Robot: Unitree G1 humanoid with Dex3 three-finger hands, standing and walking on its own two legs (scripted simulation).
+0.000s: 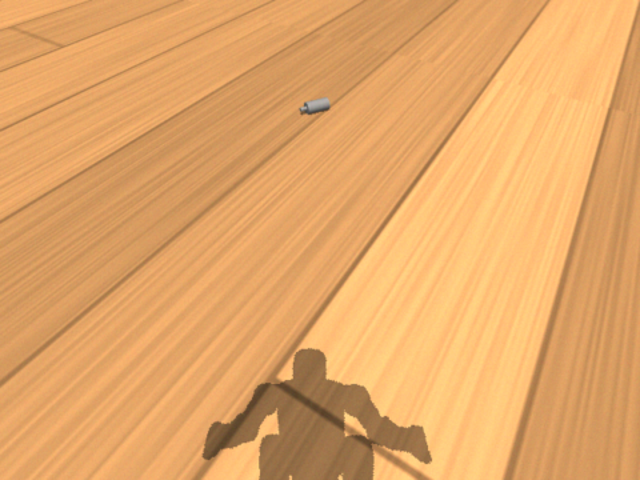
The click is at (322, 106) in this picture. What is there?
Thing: lying bottle
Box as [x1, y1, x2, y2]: [300, 97, 329, 113]
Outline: 328,99 325,97 305,102 304,106 300,108 300,111 304,110 306,113 310,113 326,109 329,107
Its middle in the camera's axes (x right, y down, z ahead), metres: -0.04 -0.82 +2.34
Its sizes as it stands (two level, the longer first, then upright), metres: 0.179 0.071 0.071
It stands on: the floor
